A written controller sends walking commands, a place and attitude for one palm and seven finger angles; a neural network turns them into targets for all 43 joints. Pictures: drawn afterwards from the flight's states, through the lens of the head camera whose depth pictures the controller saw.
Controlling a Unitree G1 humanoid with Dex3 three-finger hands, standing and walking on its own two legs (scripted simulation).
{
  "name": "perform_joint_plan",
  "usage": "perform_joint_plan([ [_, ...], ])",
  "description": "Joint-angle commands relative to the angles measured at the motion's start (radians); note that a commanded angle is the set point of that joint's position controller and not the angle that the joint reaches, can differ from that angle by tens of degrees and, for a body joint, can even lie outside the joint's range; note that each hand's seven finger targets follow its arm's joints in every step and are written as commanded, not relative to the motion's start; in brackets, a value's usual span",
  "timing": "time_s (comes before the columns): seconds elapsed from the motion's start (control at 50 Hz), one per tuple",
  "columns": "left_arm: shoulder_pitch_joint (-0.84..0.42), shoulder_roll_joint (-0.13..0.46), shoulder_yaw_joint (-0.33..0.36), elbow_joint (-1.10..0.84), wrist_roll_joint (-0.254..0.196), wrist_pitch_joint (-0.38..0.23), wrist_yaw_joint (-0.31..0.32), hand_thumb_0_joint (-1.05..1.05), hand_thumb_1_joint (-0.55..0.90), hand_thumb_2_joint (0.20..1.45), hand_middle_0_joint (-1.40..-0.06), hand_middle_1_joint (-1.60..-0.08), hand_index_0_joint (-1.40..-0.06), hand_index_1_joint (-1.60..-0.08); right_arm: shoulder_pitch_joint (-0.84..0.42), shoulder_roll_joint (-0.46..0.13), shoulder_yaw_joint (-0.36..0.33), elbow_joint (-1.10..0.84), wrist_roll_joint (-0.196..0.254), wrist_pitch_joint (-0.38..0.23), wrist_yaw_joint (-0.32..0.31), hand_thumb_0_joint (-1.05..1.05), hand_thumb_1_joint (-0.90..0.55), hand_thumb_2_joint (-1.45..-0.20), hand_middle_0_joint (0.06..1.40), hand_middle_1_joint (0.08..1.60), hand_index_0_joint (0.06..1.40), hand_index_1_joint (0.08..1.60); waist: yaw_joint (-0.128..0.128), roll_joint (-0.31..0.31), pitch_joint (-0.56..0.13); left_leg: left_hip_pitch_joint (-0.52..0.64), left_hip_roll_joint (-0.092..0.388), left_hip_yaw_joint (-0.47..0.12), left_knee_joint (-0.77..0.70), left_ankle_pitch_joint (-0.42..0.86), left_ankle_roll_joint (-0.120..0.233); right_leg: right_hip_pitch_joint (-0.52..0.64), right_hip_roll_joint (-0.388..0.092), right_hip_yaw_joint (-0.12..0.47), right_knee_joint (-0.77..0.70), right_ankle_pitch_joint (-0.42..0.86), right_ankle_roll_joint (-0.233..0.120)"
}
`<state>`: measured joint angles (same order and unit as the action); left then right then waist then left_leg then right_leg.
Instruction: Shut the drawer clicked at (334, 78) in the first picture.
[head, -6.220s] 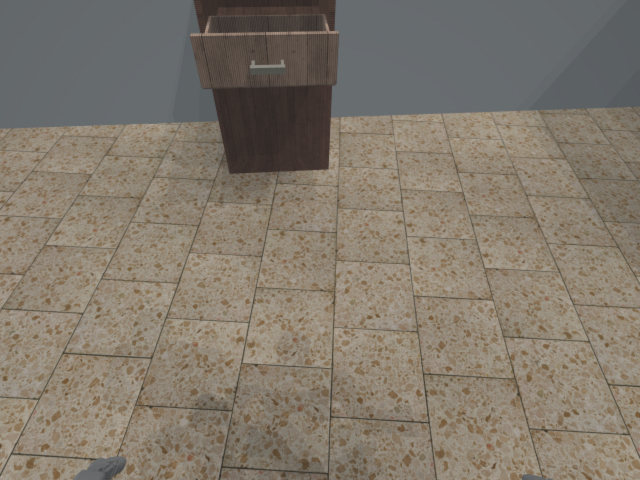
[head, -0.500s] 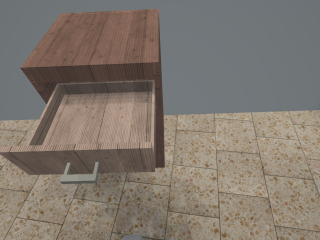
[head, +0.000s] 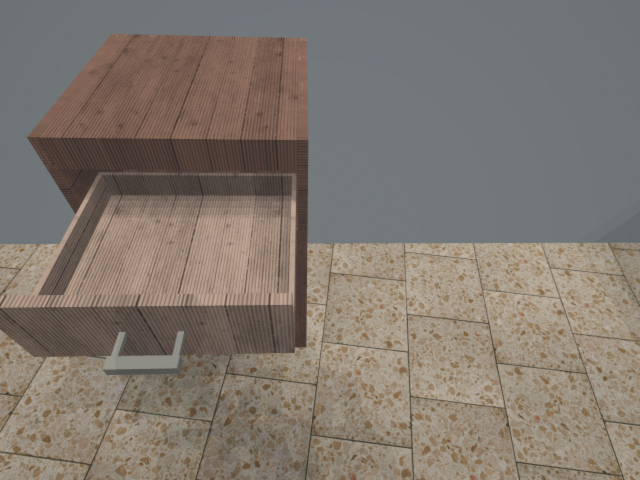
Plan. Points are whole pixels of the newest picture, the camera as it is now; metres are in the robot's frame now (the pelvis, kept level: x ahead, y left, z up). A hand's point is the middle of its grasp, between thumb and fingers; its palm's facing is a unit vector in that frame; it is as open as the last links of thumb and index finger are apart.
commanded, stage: look again from close up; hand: left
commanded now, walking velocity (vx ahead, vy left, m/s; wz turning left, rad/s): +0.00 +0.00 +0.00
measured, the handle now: (147, 351) +0.31 +0.28 -0.09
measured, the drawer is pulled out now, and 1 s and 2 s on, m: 0.30 0.30 0.30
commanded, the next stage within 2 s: raise the hand and make a fist in 0.42 s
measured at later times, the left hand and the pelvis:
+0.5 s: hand out of the picture -0.03 +0.19 -0.18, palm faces +0.02 -0.99 -0.15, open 7.4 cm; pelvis +0.00 +0.03 +0.00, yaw -1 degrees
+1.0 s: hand out of the picture +0.12 +0.18 -0.07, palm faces +0.17 -0.99 -0.02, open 5.6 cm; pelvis -0.03 +0.01 -0.09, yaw +1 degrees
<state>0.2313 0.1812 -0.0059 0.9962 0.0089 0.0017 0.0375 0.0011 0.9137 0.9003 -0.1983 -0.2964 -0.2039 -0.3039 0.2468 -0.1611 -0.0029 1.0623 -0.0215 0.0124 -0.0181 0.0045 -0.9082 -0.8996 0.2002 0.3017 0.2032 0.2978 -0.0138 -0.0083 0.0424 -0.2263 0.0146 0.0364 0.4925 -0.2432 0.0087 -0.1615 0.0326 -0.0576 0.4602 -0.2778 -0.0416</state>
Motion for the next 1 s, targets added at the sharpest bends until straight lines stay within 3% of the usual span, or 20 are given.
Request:
perform_joint_plan([
  [0.0,0.077,0.103,0.024,-0.014,0.002,-0.021,0.006,0.0,0.9,0.9,-0.2,-0.3,-0.2,-0.3,0.033,-0.112,-0.015,-0.024,0.008,-0.025,-0.009,0.0,-0.9,-0.9,0.2,0.3,0.2,0.3,0.016,0.005,-0.024,0.032,0.081,-0.084,-0.074,0.155,0.023,-0.005,-0.137,0.123,-0.097,0.172,0.011],
  [0.06,0.085,0.096,0.018,0.006,0.003,-0.02,0.006,0.0,0.9,0.9,-0.2,-0.3,-0.2,-0.3,0.037,-0.108,-0.014,-0.004,0.01,-0.023,-0.008,0.0,-0.9,-0.9,0.2,0.3,0.2,0.3,0.014,-0.004,0.014,0.027,0.08,-0.089,-0.096,0.123,0.025,-0.029,-0.132,0.126,-0.113,0.129,0.012],
  [0.48,0.182,0.033,0.005,0.108,0.008,-0.018,0.011,0.0,0.9,0.9,-0.2,-0.3,-0.2,-0.3,0.074,-0.09,-0.009,0.056,0.016,-0.033,-0.016,0.0,-0.9,-0.9,0.2,0.3,0.2,0.3,0.015,0.015,0.039,0.048,0.09,-0.112,-0.16,0.101,0.042,-0.043,-0.131,0.098,-0.106,0.102,0.026],
  [0.5,0.221,0.063,0.002,0.122,0.024,-0.047,0.043,0.0,0.9,0.9,-0.2,-0.3,-0.2,-0.3,-0.003,-0.102,0.001,-0.026,0.02,-0.051,-0.008,0.0,-0.9,-0.9,0.2,0.3,0.2,0.3,0.042,-0.012,0.057,-0.014,0.095,-0.084,0.045,0.314,0.015,-0.067,-0.17,0.136,-0.103,0.412,0.027],
  [0.52,-0.485,0.234,0.053,-1.456,-0.175,-0.234,0.05,0.0,0.9,0.9,-0.22,-0.322,-0.22,-0.322,0.064,-0.29,-0.037,-0.384,0.05,-0.181,-0.04,0.0,-0.9,-0.9,0.2,0.3,0.2,0.3,-0.112,0.214,-0.47,0.318,0.017,-0.081,-0.064,0.337,0.002,-0.037,-0.063,0.011,0.034,0.29,0.016],
  [0.54,-0.134,0.163,0.054,-1.245,-0.1,-0.174,0.113,0.0,0.9,0.9,-0.24,-0.343,-0.24,-0.343,-0.028,-0.181,-0.002,-0.328,0.055,-0.277,-0.064,0.0,-0.9,-0.9,0.2,0.3,0.2,0.3,-0.006,0.29,-0.462,0.328,0.069,-0.094,-0.098,0.388,-0.02,-0.101,-0.036,0.001,0.129,0.044,-0.002],
  [0.56,0.161,-0.004,-0.033,-1.077,-0.128,-0.043,0.15,0.0,0.9,0.9,-0.26,-0.365,-0.26,-0.365,-0.012,-0.148,-0.031,-0.314,0.076,-0.314,-0.055,0.0,-0.9,-0.9,0.2,0.3,0.2,0.3,-0.035,0.225,-0.247,0.161,0.081,-0.15,-0.162,0.249,-0.063,-0.229,-0.036,-0.024,0.184,-0.109,0.016],
  [0.58,0.184,-0.145,-0.138,-1.079,-0.144,-0.035,0.136,0.0,0.9,0.9,-0.28,-0.387,-0.28,-0.387,0.016,-0.158,-0.016,-0.31,0.075,-0.322,-0.047,0.0,-0.9,-0.9,0.2,0.3,0.2,0.3,-0.033,0.158,-0.107,0.057,0.056,-0.155,-0.156,0.096,-0.049,-0.272,-0.038,-0.022,0.195,-0.09,0.017],
  [0.6,0.172,-0.166,-0.179,-1.155,-0.16,-0.075,0.12,0.0,0.9,0.9,-0.3,-0.408,-0.3,-0.408,-0.015,-0.182,-0.022,-0.373,0.074,-0.347,-0.046,0.0,-0.9,-0.9,0.2,0.3,0.2,0.3,-0.032,0.138,-0.056,-0.012,0.047,-0.162,-0.107,0.001,-0.026,-0.28,-0.043,-0.033,0.161,-0.078,0.018],
  [0.64,0.174,-0.091,-0.106,-1.11,-0.139,-0.165,0.105,0.0,0.9,0.9,-0.34,-0.452,-0.34,-0.452,-0.035,-0.217,-0.033,-0.432,0.039,-0.364,-0.036,0.0,-0.9,-0.9,0.2,0.3,0.2,0.3,-0.058,-0.047,-0.031,-0.162,0.014,-0.174,0.011,-0.158,-0.007,-0.357,-0.032,-0.047,0.124,-0.098,0.017],
  [0.66,0.222,-0.082,-0.065,-1.042,-0.137,-0.222,0.082,0.0,0.9,0.9,-0.36,-0.473,-0.36,-0.473,-0.044,-0.218,-0.047,-0.456,0.036,-0.361,-0.028,0.0,-0.9,-0.9,0.2,0.3,0.2,0.3,-0.044,-0.148,-0.035,-0.211,0.008,-0.161,0.064,-0.164,-0.013,-0.394,-0.026,-0.056,0.148,-0.133,0.015],
  [0.68,0.299,-0.127,-0.075,-0.961,-0.141,-0.287,0.04,0.0,0.9,0.9,-0.38,-0.495,-0.38,-0.495,-0.065,-0.213,-0.056,-0.476,0.025,-0.356,-0.019,0.0,-0.9,-0.9,0.2,0.3,0.2,0.3,-0.024,-0.257,-0.066,-0.267,0.013,-0.146,0.13,-0.153,-0.014,-0.459,-0.017,-0.073,0.204,-0.171,0.015],
  [0.7,0.409,-0.157,-0.059,-0.91,-0.166,-0.359,-0.017,0.0,0.9,0.9,-0.4,-0.517,-0.4,-0.517,-0.09,-0.202,-0.065,-0.513,0.024,-0.352,-0.006,0.0,-0.9,-0.9,0.2,0.3,0.2,0.3,0.018,-0.3,-0.08,-0.341,0.009,-0.122,0.196,-0.138,-0.018,-0.509,-0.014,-0.077,0.263,-0.204,0.013],
  [0.74,0.495,-0.118,0.004,-0.939,-0.21,-0.52,-0.146,0.0,0.9,0.9,-0.44,-0.56,-0.44,-0.56,-0.121,-0.202,-0.085,-0.564,0.02,-0.335,0.026,0.0,-0.9,-0.9,0.2,0.3,0.2,0.3,0.058,-0.233,-0.166,-0.425,-0.004,-0.082,0.31,-0.072,-0.031,-0.55,-0.014,-0.065,0.369,-0.166,0.004],
  [0.76,0.525,-0.026,0.1,-0.918,-0.203,-0.584,-0.193,0.0,0.9,0.9,-0.46,-0.582,-0.46,-0.582,-0.134,-0.203,-0.098,-0.579,0.022,-0.321,0.046,0.0,-0.9,-0.9,0.2,0.3,0.2,0.3,0.08,-0.09,-0.185,-0.433,-0.011,-0.067,0.348,-0.033,-0.044,-0.558,-0.019,-0.053,0.416,-0.119,-0.011],
  [0.78,0.578,0.019,0.157,-0.917,-0.196,-0.594,-0.209,0.0,0.9,0.9,-0.48,-0.603,-0.48,-0.603,-0.152,-0.2,-0.102,-0.624,0.025,-0.302,0.052,0.0,-0.9,-0.9,0.2,0.3,0.2,0.3,0.105,-0.008,-0.217,-0.451,-0.018,-0.054,0.363,-0.022,-0.042,-0.553,-0.02,-0.052,0.461,-0.094,-0.018],
  [0.84,0.506,0.034,0.14,-1.121,-0.188,-0.504,-0.204,0.0,0.9,0.9,-0.54,-0.668,-0.54,-0.668,-0.21,-0.194,-0.088,-0.745,0.043,-0.23,0.041,0.0,-0.9,-0.9,0.2,0.3,0.2,0.3,0.115,0.054,-0.287,-0.489,-0.025,-0.046,0.375,-0.08,-0.027,-0.55,-0.016,-0.038,0.523,-0.087,-0.018],
  [0.9,0.368,0.066,0.162,-1.342,-0.202,-0.5,-0.123,0.0,0.9,0.9,-0.6,-0.733,-0.6,-0.733,-0.168,-0.169,-0.08,-0.774,0.037,-0.201,0.01,0.0,-0.9,-0.9,0.2,0.3,0.2,0.3,0.076,0.097,-0.33,-0.502,-0.016,-0.062,0.418,-0.164,0.0,-0.598,-0.008,0.007,0.498,-0.163,-0.014],
  [0.92,0.33,0.065,0.158,-1.414,-0.203,-0.531,-0.1,0.0,0.9,0.9,-0.62,-0.755,-0.62,-0.755,-0.128,-0.16,-0.078,-0.769,0.031,-0.203,0.002,0.0,-0.9,-0.9,0.2,0.3,0.2,0.3,0.057,0.121,-0.366,-0.482,-0.012,-0.064,0.447,-0.123,0.008,-0.611,-0.006,0.015,0.498,-0.139,-0.01],
  [0.98,0.185,0.087,0.126,-1.512,-0.204,-0.64,-0.099,0.0,0.9,0.9,-0.68,-0.82,-0.68,-0.82,-0.084,-0.163,-0.066,-0.729,0.019,-0.224,-0.02,0.0,-0.9,-0.9,0.2,0.3,0.2,0.3,-0.01,0.123,-0.37,-0.506,-0.002,-0.085,0.521,-0.129,0.022,-0.693,-0.003,0.039,0.5,-0.181,-0.002],
])
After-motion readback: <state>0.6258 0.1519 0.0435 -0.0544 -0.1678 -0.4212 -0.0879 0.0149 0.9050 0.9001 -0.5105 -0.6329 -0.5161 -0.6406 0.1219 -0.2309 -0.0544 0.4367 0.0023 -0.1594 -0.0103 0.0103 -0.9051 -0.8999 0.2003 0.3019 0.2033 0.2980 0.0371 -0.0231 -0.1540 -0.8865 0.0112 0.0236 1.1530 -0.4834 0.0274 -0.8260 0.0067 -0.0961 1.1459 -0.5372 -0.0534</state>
